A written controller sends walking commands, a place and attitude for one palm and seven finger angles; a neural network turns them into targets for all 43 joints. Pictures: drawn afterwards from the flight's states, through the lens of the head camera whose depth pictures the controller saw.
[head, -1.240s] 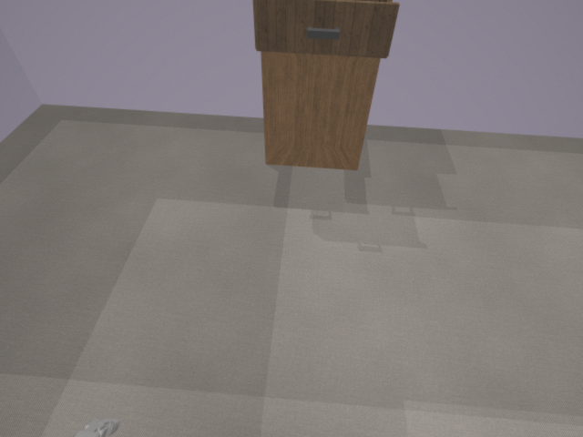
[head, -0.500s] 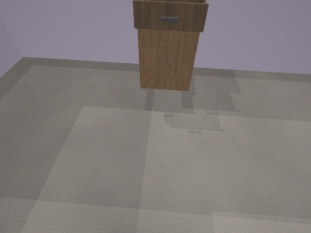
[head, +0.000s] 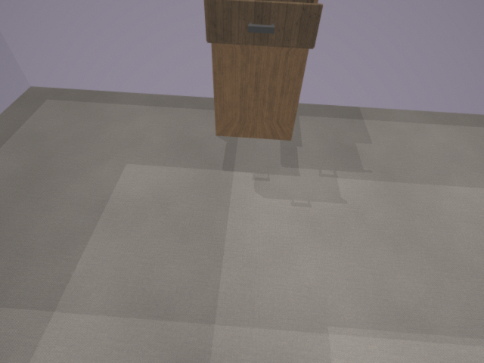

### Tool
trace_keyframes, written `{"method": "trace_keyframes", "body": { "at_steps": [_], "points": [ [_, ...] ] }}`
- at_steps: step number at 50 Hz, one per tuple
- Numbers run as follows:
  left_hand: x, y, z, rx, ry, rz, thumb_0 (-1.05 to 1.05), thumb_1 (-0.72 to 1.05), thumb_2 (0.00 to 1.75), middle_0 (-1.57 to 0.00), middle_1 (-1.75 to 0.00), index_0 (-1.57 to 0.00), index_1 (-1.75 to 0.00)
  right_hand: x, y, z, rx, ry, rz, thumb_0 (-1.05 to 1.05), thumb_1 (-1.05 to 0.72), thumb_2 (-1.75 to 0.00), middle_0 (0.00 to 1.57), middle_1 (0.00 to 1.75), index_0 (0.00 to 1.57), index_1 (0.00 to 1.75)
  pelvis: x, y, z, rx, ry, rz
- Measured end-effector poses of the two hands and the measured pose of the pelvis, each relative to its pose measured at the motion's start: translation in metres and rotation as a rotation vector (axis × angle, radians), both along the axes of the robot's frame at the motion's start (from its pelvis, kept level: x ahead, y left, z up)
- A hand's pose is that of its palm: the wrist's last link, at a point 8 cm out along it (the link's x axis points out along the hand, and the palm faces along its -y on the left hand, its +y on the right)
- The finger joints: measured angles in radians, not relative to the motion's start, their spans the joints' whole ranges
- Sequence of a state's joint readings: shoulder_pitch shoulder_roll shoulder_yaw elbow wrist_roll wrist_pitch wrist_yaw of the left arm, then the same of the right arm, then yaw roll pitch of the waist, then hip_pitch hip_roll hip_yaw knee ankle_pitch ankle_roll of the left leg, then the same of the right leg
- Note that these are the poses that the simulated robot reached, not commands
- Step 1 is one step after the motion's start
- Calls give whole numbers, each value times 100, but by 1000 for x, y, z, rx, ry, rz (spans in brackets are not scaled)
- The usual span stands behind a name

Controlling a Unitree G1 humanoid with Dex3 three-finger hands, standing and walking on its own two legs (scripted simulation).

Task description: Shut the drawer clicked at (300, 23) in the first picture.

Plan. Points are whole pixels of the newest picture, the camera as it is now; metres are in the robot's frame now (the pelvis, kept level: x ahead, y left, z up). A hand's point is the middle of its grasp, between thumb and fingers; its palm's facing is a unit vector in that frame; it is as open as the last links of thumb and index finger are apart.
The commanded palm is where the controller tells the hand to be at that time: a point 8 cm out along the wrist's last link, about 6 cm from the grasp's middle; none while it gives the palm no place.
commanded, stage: look at it before walking up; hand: left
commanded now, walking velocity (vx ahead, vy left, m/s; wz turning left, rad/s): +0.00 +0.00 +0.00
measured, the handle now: (261, 26) +1.29 -0.01 +0.04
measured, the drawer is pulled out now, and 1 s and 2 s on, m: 0.28 0.28 0.28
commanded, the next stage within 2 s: walk to a spot facing it in 0.20 s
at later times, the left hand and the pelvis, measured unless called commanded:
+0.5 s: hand out of the picture +0.06 +0.23 -0.17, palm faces -0.06 -0.96 -0.27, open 7.4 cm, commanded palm none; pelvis +0.03 +0.00 -0.01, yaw -3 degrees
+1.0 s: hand out of the picture +0.14 +0.13 -0.17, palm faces -0.15 -0.98 -0.14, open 7.4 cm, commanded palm none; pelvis +0.19 -0.04 -0.01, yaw -13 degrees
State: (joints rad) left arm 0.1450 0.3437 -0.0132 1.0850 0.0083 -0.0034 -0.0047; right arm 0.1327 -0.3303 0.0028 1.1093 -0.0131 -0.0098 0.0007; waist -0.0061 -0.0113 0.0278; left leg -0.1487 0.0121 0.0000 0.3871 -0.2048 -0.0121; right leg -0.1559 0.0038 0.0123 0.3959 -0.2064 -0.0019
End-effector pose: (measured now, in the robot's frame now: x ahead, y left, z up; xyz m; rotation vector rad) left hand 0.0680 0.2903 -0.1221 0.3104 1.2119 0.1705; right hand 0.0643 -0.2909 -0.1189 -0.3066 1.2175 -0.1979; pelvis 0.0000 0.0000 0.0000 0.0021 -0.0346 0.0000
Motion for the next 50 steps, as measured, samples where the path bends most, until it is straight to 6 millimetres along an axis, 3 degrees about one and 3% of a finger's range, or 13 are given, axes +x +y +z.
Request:
{"method": "trace_keyframes", "body": {
  "at_steps": [20,29,34,36,38,41,46,50],
  "points": [
    [0,0,-3,-1,29,9,1,90,90,-20,-30,-21,-30,11,8,-3,9,-6,-1,1,-90,-90,20,30,20,30,9,3,-1,0,6,-18],
    [-9,-36,-26,-87,168,-10,1,90,90,-20,-30,-20,-30,-17,29,-29,97,47,-131,1,-90,-90,20,30,20,30,45,-5,-13,15,22,-113],
    [21,-69,-33,-102,178,-50,1,90,90,-20,-30,-20,-30,-43,24,-48,138,141,-224,1,-90,-90,20,30,20,30,72,-25,-23,9,16,-148],
    [33,-80,-34,-106,141,-33,1,90,90,-20,-30,-21,-30,-45,22,-51,148,203,-228,1,-90,-90,20,30,20,30,82,-32,-25,0,13,-142],
    [38,-89,-32,-113,132,-15,0,90,90,-20,-30,-21,-30,-34,18,-45,152,221,-231,1,-90,-90,20,30,20,30,95,-37,-20,0,12,-151],
    [42,-102,-26,-127,180,-17,0,90,90,-20,-30,-20,-30,1,12,-35,150,169,-241,1,-90,-90,20,30,20,30,116,-42,-11,3,17,-178],
    [54,-114,-20,-150,286,-46,0,90,90,-20,-30,-21,-30,81,8,-24,151,18,-262,1,-90,-90,20,30,20,30,153,-41,-4,-2,33,-218],
    [77,-112,-24,-158,329,-41,0,90,90,-20,-30,-21,-30,149,13,-22,157,-63,-246,1,-91,-90,20,30,20,30,190,-36,-7,-16,39,-236]
  ]
}}
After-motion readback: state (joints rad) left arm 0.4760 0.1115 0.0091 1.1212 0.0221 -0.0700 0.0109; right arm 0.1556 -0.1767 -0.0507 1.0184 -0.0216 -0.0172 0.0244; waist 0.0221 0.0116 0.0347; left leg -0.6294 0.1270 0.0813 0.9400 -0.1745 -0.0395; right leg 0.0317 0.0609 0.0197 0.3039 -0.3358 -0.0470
